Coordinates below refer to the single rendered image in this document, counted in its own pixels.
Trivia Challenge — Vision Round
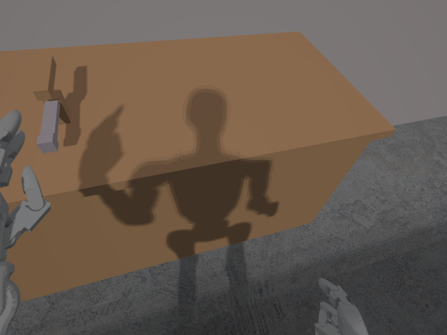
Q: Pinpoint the counter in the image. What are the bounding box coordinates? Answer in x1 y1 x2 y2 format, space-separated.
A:
0 31 396 301

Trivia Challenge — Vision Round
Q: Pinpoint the tap lever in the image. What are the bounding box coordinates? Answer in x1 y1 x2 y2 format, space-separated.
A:
36 100 60 154

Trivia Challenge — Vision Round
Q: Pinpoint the left robot forearm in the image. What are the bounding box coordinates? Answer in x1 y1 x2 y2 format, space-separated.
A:
0 261 20 335

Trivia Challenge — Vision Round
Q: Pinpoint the robot left hand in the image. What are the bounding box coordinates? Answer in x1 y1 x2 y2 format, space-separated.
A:
0 110 50 262

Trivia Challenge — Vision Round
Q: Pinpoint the robot right hand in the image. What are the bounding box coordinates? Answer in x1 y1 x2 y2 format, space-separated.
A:
315 278 369 335

